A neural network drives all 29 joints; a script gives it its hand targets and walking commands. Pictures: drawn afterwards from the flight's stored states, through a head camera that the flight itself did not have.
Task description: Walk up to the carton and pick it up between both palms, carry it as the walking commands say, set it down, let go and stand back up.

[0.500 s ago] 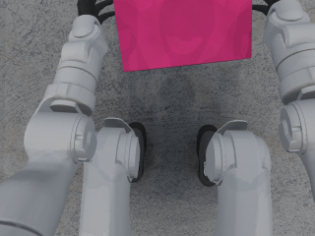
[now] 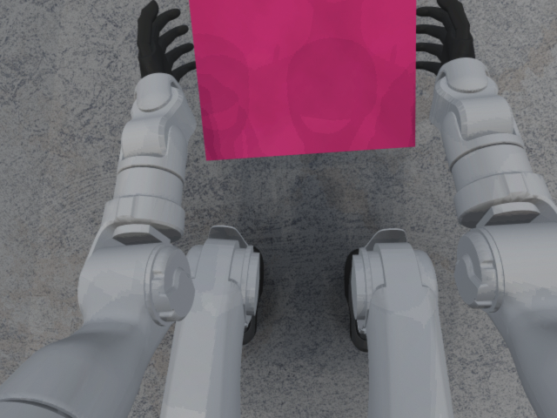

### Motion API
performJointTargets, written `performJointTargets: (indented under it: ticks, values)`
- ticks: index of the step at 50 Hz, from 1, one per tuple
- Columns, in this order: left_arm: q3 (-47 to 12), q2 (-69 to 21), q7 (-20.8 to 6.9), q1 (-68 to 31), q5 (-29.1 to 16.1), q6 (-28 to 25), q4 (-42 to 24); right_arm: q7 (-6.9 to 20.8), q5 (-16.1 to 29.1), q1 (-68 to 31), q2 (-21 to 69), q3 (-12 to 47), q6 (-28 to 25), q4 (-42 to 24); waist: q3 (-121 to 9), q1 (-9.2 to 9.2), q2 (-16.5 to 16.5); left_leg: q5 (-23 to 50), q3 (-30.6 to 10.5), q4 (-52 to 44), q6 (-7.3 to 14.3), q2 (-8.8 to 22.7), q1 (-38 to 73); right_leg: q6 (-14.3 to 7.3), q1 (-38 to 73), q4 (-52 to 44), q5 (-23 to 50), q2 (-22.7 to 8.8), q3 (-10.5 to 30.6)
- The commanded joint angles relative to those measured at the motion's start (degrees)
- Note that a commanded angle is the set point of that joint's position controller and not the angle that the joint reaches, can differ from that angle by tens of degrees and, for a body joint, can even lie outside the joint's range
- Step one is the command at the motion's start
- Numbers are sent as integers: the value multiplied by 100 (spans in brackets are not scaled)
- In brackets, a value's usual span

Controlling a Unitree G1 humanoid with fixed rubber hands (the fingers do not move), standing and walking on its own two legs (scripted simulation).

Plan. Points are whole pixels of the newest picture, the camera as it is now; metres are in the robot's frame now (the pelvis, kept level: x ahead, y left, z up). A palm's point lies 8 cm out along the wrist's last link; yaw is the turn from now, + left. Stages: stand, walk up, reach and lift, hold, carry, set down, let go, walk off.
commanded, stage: reach and lift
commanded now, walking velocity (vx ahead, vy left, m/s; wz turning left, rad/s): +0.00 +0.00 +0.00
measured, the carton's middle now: (302, 77) +0.54 -0.01 -0.21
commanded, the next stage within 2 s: none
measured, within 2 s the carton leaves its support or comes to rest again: neither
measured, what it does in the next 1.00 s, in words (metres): rises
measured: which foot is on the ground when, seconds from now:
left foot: down 0.00-1.00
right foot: down 0.00-1.00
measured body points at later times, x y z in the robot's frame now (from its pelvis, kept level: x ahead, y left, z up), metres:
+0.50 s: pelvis +0.00 +0.00 +0.05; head +0.29 -0.03 +0.39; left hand +0.50 +0.17 -0.04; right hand +0.52 -0.19 -0.06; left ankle +0.12 +0.13 -0.36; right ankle +0.11 -0.12 -0.36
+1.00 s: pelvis +0.01 +0.00 +0.11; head +0.26 -0.02 +0.48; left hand +0.49 +0.17 +0.04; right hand +0.50 -0.19 +0.02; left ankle +0.12 +0.13 -0.36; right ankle +0.11 -0.12 -0.36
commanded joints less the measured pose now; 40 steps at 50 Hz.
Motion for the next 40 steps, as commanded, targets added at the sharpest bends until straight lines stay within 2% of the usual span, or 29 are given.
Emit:
performJointTargets:
  ticks: [1, 9, 20, 26, 31, 40]
  values:
    - [-2549, -5210, -2367, -3510, -321, 101, -527, 2063, 548, -3782, 5492, 1715, -452, -1799, -7051, -11, -592, 1773, 796, -985, 253, -407, 3356, -80, 3876, -1211, 1762, 301, -686]
    - [-2421, -5189, -2373, -3527, -203, 285, -640, 2158, 455, -3780, 5395, 1443, -303, -1607, -6978, -4, -538, 1277, 775, -1418, 237, -405, 3488, -168, 3833, -1574, 1247, 314, -761]
    - [-2602, -5505, -2512, -3186, -220, 478, -946, 2233, 351, -3372, 5934, 1489, -98, -1826, -7755, 56, -575, 1686, 834, -1742, 215, -451, 3795, -159, 4445, -1904, 1719, 417, -761]
    - [-2590, -5651, -2622, -2888, -171, 527, -777, 2222, 198, -3144, 6100, 1526, -56, -1964, -7727, 27, -610, 1688, 823, -1933, 220, -485, 3702, -147, 4709, -2157, 1772, 429, -689]
    - [-2492, -5687, -2679, -2748, -108, 573, -605, 2209, 141, -3138, 6080, 1472, -14, -1983, -7417, 29, -656, 1371, 811, -2161, 254, -488, 3669, -139, 4815, -2417, 1455, 430, -674]
    - [-2426, -5735, -2706, -2598, -66, 671, -608, 2287, 124, -2965, 6136, 1308, 75, -1837, -7329, 93, -652, 1233, 738, -2601, 251, -469, 4222, -160, 5024, -2784, 1216, 469, -741]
